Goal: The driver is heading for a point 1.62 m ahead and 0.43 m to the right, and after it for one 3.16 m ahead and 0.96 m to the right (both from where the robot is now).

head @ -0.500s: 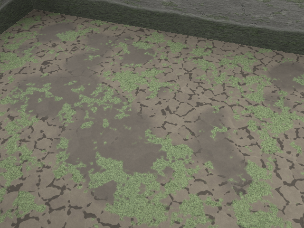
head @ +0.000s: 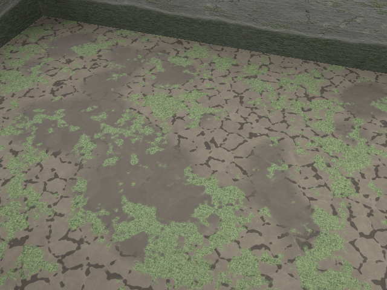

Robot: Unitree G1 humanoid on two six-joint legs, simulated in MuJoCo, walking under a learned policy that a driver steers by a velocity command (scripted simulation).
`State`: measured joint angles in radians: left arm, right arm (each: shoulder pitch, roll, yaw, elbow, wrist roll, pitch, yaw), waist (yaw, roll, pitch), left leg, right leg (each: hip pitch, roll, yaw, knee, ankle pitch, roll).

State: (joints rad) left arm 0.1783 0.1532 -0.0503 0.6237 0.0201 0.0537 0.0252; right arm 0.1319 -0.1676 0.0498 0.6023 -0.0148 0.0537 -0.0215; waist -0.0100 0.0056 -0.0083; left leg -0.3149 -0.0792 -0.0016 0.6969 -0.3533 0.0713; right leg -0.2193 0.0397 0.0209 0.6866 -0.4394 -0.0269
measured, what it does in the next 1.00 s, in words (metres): stands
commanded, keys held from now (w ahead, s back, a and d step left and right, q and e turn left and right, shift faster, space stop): w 0.06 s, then no key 0.88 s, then w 0.06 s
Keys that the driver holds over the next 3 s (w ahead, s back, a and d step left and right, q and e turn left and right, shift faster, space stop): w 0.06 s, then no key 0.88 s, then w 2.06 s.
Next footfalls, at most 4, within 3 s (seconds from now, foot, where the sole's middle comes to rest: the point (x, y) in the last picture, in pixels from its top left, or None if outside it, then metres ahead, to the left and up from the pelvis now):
none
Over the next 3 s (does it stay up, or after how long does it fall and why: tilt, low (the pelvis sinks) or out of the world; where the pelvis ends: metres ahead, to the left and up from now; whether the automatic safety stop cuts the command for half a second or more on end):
stays up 0.01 0.00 0.00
